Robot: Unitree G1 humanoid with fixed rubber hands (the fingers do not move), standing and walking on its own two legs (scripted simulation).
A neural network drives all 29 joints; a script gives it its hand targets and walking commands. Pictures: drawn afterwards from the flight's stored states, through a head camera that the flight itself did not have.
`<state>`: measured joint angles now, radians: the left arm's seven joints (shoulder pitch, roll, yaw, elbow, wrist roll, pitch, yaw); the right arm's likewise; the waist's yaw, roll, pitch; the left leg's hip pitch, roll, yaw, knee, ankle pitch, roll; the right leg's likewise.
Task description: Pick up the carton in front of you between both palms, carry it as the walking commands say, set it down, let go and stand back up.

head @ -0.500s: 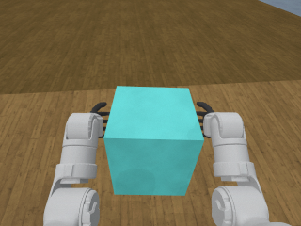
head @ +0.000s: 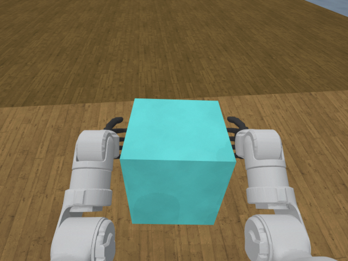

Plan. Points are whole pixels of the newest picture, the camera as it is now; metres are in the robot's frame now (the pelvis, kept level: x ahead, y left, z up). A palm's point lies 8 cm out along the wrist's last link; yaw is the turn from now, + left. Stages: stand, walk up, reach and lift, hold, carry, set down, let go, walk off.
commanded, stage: carry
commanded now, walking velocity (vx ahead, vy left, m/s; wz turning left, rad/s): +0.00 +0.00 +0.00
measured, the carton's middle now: (174, 162) +0.35 +0.00 +0.06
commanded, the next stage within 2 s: none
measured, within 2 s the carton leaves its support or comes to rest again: neither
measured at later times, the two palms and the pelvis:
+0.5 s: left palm (109, 127) +0.37 +0.15 +0.16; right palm (241, 124) +0.37 -0.15 +0.17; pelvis +0.02 +0.00 -0.01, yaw +0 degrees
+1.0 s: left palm (118, 78) +0.60 +0.17 +0.15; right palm (211, 69) +0.65 -0.12 +0.16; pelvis +0.25 -0.02 +0.01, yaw +2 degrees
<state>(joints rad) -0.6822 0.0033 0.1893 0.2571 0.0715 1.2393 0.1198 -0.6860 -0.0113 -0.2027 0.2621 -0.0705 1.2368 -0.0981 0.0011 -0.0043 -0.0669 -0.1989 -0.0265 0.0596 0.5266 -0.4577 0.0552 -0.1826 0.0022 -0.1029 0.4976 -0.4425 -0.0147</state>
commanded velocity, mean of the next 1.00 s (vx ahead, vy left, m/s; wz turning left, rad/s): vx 0.37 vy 0.00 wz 0.00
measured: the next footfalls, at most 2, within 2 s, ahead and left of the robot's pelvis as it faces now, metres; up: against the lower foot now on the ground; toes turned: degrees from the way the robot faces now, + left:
right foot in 0.90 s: +0.39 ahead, -0.07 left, +0.05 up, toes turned -7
left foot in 1.36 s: +0.71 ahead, +0.08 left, +0.10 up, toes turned +6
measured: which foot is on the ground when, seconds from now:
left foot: down 0.00-0.90, up 0.92-1.00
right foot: down 0.00-0.60, up 0.62-0.88, down 0.90-1.00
